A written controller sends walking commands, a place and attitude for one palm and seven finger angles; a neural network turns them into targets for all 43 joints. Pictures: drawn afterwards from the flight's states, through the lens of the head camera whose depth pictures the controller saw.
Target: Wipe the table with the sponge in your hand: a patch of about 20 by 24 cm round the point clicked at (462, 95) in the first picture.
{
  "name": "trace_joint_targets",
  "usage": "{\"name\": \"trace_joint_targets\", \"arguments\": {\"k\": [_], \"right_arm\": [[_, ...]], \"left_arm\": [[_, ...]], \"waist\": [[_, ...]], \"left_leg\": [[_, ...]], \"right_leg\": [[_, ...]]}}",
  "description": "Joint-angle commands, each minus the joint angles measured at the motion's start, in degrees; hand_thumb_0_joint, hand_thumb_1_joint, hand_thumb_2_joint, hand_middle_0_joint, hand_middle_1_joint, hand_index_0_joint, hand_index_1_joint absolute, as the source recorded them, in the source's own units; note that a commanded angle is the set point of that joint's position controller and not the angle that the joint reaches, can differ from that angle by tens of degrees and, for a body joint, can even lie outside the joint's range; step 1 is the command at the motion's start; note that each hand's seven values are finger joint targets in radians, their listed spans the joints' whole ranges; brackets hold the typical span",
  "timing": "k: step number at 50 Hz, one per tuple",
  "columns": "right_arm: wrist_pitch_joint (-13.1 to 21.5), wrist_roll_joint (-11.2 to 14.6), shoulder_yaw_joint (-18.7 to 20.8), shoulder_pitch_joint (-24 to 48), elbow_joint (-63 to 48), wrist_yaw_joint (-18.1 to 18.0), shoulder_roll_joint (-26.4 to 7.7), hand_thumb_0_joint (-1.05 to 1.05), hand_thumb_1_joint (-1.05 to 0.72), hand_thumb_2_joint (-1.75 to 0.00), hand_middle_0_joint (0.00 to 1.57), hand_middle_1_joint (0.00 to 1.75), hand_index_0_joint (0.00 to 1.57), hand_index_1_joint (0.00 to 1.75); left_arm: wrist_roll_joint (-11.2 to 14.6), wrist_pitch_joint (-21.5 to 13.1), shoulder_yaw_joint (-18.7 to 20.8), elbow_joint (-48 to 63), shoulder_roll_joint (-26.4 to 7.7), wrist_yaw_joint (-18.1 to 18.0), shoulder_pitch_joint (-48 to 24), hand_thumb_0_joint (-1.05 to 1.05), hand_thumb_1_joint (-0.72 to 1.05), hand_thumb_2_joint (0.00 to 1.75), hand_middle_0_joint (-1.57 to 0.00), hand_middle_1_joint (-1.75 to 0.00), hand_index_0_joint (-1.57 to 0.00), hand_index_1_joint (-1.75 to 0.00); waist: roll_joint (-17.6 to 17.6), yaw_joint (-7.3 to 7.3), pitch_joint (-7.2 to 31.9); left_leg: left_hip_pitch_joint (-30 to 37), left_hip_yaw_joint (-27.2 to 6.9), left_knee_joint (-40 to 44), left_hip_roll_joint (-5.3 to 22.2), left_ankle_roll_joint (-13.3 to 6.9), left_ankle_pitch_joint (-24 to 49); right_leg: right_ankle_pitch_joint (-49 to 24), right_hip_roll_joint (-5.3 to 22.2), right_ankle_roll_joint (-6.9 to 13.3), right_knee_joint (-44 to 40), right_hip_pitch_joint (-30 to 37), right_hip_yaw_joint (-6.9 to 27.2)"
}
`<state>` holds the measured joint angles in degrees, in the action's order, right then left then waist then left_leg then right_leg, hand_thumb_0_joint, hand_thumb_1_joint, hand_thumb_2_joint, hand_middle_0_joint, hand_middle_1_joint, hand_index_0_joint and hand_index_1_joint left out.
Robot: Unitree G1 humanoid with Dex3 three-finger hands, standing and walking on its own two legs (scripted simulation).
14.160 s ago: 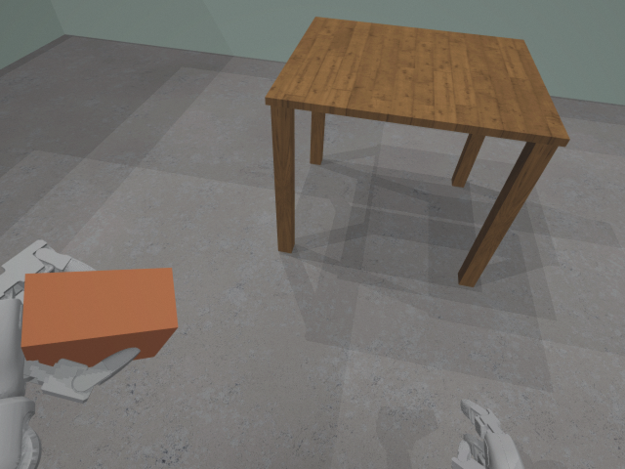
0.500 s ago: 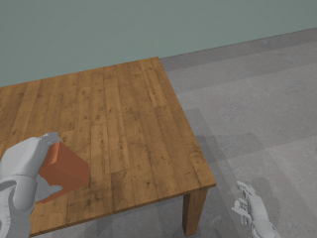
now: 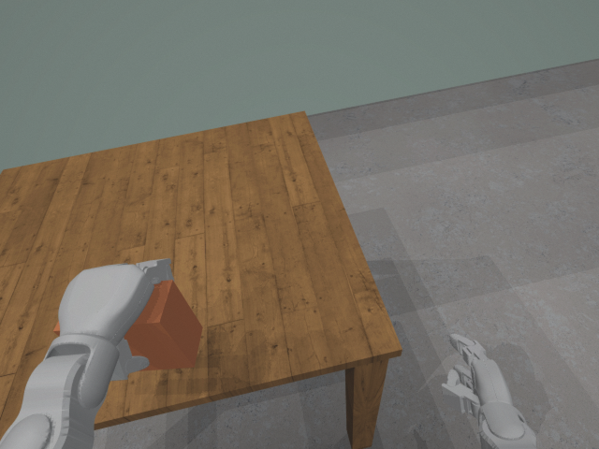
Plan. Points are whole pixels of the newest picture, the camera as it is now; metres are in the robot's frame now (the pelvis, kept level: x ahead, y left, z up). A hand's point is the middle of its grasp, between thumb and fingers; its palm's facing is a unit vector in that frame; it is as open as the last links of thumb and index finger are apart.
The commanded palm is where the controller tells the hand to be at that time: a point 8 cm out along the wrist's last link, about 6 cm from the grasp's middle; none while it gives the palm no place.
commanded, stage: turn the palm down, sponge in hand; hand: left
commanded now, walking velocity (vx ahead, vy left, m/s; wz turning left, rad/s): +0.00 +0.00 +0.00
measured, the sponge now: (142, 336) +0.21 +0.25 +0.06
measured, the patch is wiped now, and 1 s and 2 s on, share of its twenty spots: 0.00 0.00 0.00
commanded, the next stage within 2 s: move the sponge above the wiping area in 0.24 s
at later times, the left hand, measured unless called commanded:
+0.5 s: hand (117, 267) +0.25 +0.27 +0.15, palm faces +0.18 +0.01 -0.98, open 9.8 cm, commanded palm +0.21 +0.27 +0.18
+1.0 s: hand (99, 286) +0.24 +0.30 +0.12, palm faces +0.17 -0.09 -0.98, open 9.7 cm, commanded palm +0.20 +0.26 +0.16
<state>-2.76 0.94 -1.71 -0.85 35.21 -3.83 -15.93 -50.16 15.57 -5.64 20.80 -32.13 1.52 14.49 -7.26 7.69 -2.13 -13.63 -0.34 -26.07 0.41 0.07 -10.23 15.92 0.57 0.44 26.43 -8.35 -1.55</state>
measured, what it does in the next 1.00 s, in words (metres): stands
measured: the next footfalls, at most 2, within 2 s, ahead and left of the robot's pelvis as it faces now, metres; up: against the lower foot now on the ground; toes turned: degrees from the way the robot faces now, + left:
none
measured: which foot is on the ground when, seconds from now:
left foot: down 0.00-1.00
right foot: down 0.00-1.00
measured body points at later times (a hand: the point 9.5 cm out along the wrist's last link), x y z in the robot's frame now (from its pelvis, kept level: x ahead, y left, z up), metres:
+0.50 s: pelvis +0.03 -0.01 +0.00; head +0.03 -0.06 +0.45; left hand +0.24 +0.27 +0.20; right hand +0.27 -0.23 -0.09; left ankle +0.04 +0.12 -0.74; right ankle -0.02 -0.12 -0.74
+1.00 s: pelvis +0.01 +0.00 +0.00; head +0.01 -0.05 +0.45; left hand +0.23 +0.30 +0.17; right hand +0.26 -0.19 -0.08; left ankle +0.04 +0.12 -0.74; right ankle -0.02 -0.12 -0.74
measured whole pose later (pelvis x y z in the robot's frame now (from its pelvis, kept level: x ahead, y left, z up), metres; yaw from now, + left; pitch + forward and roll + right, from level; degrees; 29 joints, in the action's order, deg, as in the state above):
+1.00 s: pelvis +0.01 +0.00 +0.00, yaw -1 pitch -2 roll +0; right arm -5.3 3.3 -2.1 0.2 36.9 -1.6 -13.4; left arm -47.1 25.2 1.9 14.9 -27.8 -4.9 11.0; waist -7.0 6.7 0.3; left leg -12.4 0.5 -25.1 0.4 0.1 -11.0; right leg 16.2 0.6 0.1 25.2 -7.4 -0.5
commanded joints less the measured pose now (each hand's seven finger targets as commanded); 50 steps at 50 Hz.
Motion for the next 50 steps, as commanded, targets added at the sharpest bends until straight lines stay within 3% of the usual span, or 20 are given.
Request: {"name": "trace_joint_targets", "arguments": {"k": [1, 2, 3, 5, 8, 13, 17, 18, 22, 23, 25, 28, 32, 37, 39, 42, 43, 44, 46, 50], "right_arm": [[0.9, 0.5, 2.6, 9.4, -8.3, 0.7, -4.2, 0.00, -0.90, -0.90, 0.20, 0.30, 0.20, 0.30], [0.8, 1.4, 2.6, 11.9, -7.6, 1.1, -4.3, 0.00, -0.90, -0.90, 0.20, 0.30, 0.20, 0.30], [0.5, 1.9, 2.7, 11.5, -7.8, 1.2, -4.3, 0.00, -0.90, -0.90, 0.20, 0.30, 0.20, 0.30], [0.3, 2.6, 2.4, 12.7, -7.8, 1.1, -5.3, 0.00, -0.90, -0.90, 0.20, 0.30, 0.20, 0.30], [1.4, 3.4, 1.6, 14.4, -9.6, 0.8, -5.6, 0.00, -0.90, -0.90, 0.20, 0.30, 0.20, 0.30], [3.5, 1.9, 1.4, 12.9, -12.2, 0.4, -4.8, 0.00, -0.90, -0.90, 0.20, 0.30, 0.20, 0.30], [2.6, -0.5, 2.3, 10.7, -10.4, 0.2, -5.0, 0.00, -0.90, -0.90, 0.20, 0.30, 0.20, 0.30], [2.3, -0.8, 2.4, 9.0, -11.0, 0.3, -3.6, 0.00, -0.90, -0.90, 0.20, 0.30, 0.20, 0.30], [0.3, 1.6, 4.0, 9.7, -7.8, 2.1, -4.8, 0.00, -0.90, -0.90, 0.20, 0.30, 0.20, 0.30], [-0.2, 2.0, 4.0, 9.3, -8.3, 2.4, -4.9, 0.00, -0.90, -0.90, 0.20, 0.30, 0.20, 0.30], [-0.5, 2.8, 3.7, 11.1, -8.5, 2.4, -5.9, 0.00, -0.90, -0.90, 0.20, 0.30, 0.20, 0.30], [0.2, 3.5, 2.5, 13.3, -10.8, 2.0, -5.8, 0.00, -0.90, -0.90, 0.20, 0.30, 0.20, 0.30], [2.7, 2.6, 1.5, 14.4, -13.0, 1.0, -4.2, 0.00, -0.90, -0.90, 0.20, 0.30, 0.20, 0.30], [3.9, -0.8, 2.7, 8.5, -9.9, -0.4, -4.6, 0.00, -0.90, -0.90, 0.20, 0.30, 0.20, 0.30], [3.0, -1.1, 3.2, 5.8, -8.6, -0.3, -4.1, 0.00, -0.90, -0.90, 0.20, 0.30, 0.20, 0.30], [1.2, 0.8, 3.4, 10.2, -7.4, 1.1, -4.3, 0.00, -0.90, -0.90, 0.20, 0.30, 0.20, 0.30], [1.2, 1.3, 3.5, 9.9, -7.7, 1.4, -3.7, 0.00, -0.90, -0.90, 0.20, 0.30, 0.20, 0.30], [1.1, 1.7, 3.6, 10.5, -7.5, 1.6, -4.3, 0.00, -0.90, -0.90, 0.20, 0.30, 0.20, 0.30], [0.4, 2.5, 2.8, 13.5, -7.9, 1.7, -4.8, 0.00, -0.90, -0.90, 0.20, 0.30, 0.20, 0.30], [1.0, 2.8, 1.6, 14.3, -10.0, 1.6, -4.7, 0.00, -0.90, -0.90, 0.20, 0.30, 0.20, 0.30]], "left_arm": [[-2.6, 1.2, 21.7, 6.4, -17.8, -9.2, -15.0, 0.00, 0.10, 1.30, -1.20, -1.60, -1.20, -1.60], [-0.2, 3.1, 22.7, 2.6, -16.7, -9.4, -14.0, 0.00, 0.10, 1.30, -1.20, -1.60, -1.20, -1.60], [2.5, 4.4, 18.1, 0.8, -11.1, -8.9, -14.1, 0.00, 0.10, 1.30, -1.20, -1.60, -1.20, -1.60], [5.8, 7.2, 16.8, -2.3, -10.3, -7.0, -11.6, 0.00, 0.10, 1.30, -1.20, -1.60, -1.20, -1.60], [7.1, 9.6, 7.6, -1.4, -3.4, -1.7, -8.7, 0.00, 0.10, 1.30, -1.20, -1.60, -1.20, -1.60], [1.8, 5.8, 9.8, 13.6, -11.3, 1.4, -13.3, 0.00, 0.10, 1.30, -1.20, -1.60, -1.20, -1.60], [-4.5, 0.2, 26.6, 20.0, -27.3, -3.7, -14.3, 0.00, 0.10, 1.30, -1.20, -1.60, -1.20, -1.60], [-4.6, -0.2, 23.0, 18.6, -20.9, -5.4, -12.6, 0.00, 0.10, 1.30, -1.20, -1.60, -1.20, -1.60], [0.8, 4.1, 24.7, 4.6, -15.4, -10.2, -4.1, 0.00, 0.10, 1.30, -1.20, -1.60, -1.20, -1.60], [3.1, 5.9, 20.6, 3.8, -10.6, -9.7, -3.2, 0.00, 0.10, 1.30, -1.20, -1.60, -1.20, -1.60], [6.1, 9.0, 20.0, 1.5, -10.6, -7.6, 0.2, 0.00, 0.10, 1.30, -1.20, -1.60, -1.20, -1.60], [7.7, 11.4, 12.5, 5.3, -5.4, -2.7, 4.3, 0.00, 0.10, 1.30, -1.20, -1.60, -1.20, -1.60], [4.5, 7.7, 8.1, 17.2, -6.5, 0.3, -3.8, 0.00, 0.10, 1.30, -1.20, -1.60, -1.20, -1.60], [-4.6, -1.5, 20.4, 21.0, -20.4, -5.7, -11.4, 0.00, 0.10, 1.30, -1.20, -1.60, -1.20, -1.60], [-6.8, -1.8, 19.3, 13.9, -16.6, -9.5, -12.0, 0.00, 0.10, 1.30, -1.20, -1.60, -1.20, -1.60], [-5.0, 2.4, 18.6, 5.9, -12.5, -12.0, -11.3, 0.00, 0.10, 1.30, -1.20, -1.60, -1.20, -1.60], [-1.9, 3.5, 14.7, 5.0, -7.1, -11.8, -11.4, 0.00, 0.10, 1.30, -1.20, -1.60, -1.20, -1.60], [-0.1, 4.9, 16.4, 2.8, -8.6, -11.5, -7.9, 0.00, 0.10, 1.30, -1.20, -1.60, -1.20, -1.60], [3.3, 8.5, 11.2, 0.8, -3.9, -8.6, -4.9, 0.00, 0.10, 1.30, -1.20, -1.60, -1.20, -1.60], [3.0, 10.2, 3.4, 3.9, -0.5, -3.1, -5.3, 0.00, 0.10, 1.30, -1.20, -1.60, -1.20, -1.60]], "waist": [[1.3, 0.45, 12.5], [3.2, 0.98, 9.3], [4.8, -0.10, 9.7], [6.7, -0.35, 7.8], [7.3, -2.09, 4.9], [5.9, -1.77, 16.0], [2.5, 1.22, 22.1], [2.5, 0.47, 22.0], [4.2, 1.16, 12.0], [5.9, 0.50, 12.1], [8.0, 0.24, 9.6], [7.1, -1.08, 7.7], [6.2, -2.30, 10.0], [2.0, -0.07, 17.9], [1.6, -0.50, 16.6], [-1.9, 0.47, 12.1], [0.3, -0.20, 13.3], [2.5, 0.65, 13.1], [5.1, 0.18, 10.8], [6.6, -1.60, 8.4]], "left_leg": [[9.6, -2.7, 1.5, -1.0, -1.0, 12.8], [8.8, -2.9, 2.2, -1.2, -1.0, 11.2], [8.1, -1.6, 2.6, -0.4, -1.1, 10.0], [5.9, -1.2, 3.4, -0.8, -1.0, 8.3], [4.6, 0.0, 3.4, -1.2, -1.9, 6.4], [8.6, 0.0, 0.8, -2.7, -3.6, 12.2], [13.1, -1.1, -1.7, -2.5, -2.9, 21.1], [12.7, 0.0, -2.3, -2.3, -2.8, 23.3], [9.2, -0.7, -0.8, -0.9, -1.2, 20.3], [7.7, 0.2, -0.1, -0.2, -1.3, 19.1], [5.4, 0.3, 0.7, -0.5, -1.3, 16.3], [4.5, 0.7, 1.5, -0.8, -2.2, 14.1], [7.1, -0.6, 1.4, -1.7, -3.3, 12.3], [13.8, -2.2, 0.1, -0.6, -3.1, 17.0], [13.1, -1.8, -0.6, 0.1, -2.0, 18.5], [10.7, -2.9, 1.6, 0.0, -0.9, 14.8], [9.7, -1.5, 2.0, 0.5, -1.0, 14.4], [8.5, -1.7, 2.5, 0.2, -0.7, 14.2], [6.6, -1.4, 4.1, -0.1, -0.7, 11.7], [5.2, -1.7, 5.2, -0.8, -1.7, 7.2]], "right_leg": [[-9.4, -1.4, 4.8, -6.5, -0.5, 7.7], [-8.7, -2.0, 5.0, -7.4, -1.3, 8.9], [-9.0, -1.1, 3.5, -7.2, -1.0, 5.6], [-9.2, -0.4, 2.1, -7.1, -0.9, 5.1], [-10.4, -0.2, 1.4, -7.0, -1.9, 4.2], [-17.8, 0.1, 1.5, -3.7, 2.1, 4.9], [-26.5, -1.0, 3.9, -2.8, 5.6, 8.9], [-27.4, -0.3, 3.8, -2.3, 5.4, 6.2], [-25.8, -1.2, 4.3, -3.8, 2.2, 9.4], [-24.9, -0.3, 2.9, -3.5, 2.8, 5.9], [-23.7, 0.3, 1.6, -3.3, 2.4, 5.2], [-22.8, 0.4, 1.0, -3.1, 1.8, 3.3], [-17.8, -0.6, 1.3, -3.7, -1.3, 4.8], [-15.6, -1.9, 3.7, -4.2, -0.2, 6.0], [-13.6, -1.6, 4.4, -4.3, -2.2, 5.2], [-10.4, -2.3, 5.5, -4.7, -2.5, 6.5], [-11.7, -1.2, 3.9, -4.3, -1.2, 2.9], [-12.3, -1.1, 3.4, -4.2, -0.2, 3.1], [-12.4, -0.4, 2.3, -4.7, 0.6, 2.1], [-9.3, -0.7, 2.1, -5.4, -0.4, 2.0]]}}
